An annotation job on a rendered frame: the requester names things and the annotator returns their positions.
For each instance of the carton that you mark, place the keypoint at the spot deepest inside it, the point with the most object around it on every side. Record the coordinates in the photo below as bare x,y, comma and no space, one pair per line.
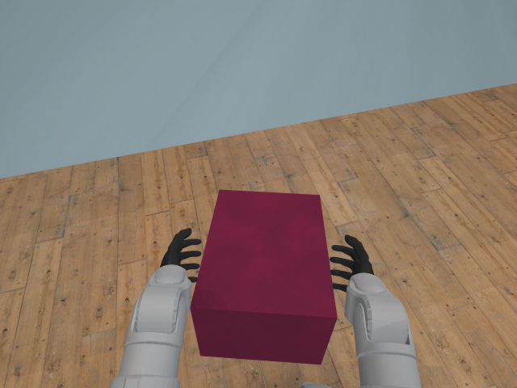
264,290

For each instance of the left robot hand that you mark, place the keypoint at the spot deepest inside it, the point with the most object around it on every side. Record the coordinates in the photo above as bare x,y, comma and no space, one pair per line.
175,256

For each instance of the left robot forearm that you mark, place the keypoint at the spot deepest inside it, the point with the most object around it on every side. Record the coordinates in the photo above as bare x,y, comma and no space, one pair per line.
156,331

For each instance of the right robot hand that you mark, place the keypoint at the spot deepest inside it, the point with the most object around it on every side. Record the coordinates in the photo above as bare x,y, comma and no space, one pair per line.
360,264

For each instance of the right robot forearm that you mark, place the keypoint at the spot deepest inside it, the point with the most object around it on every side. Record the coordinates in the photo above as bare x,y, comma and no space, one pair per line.
383,340

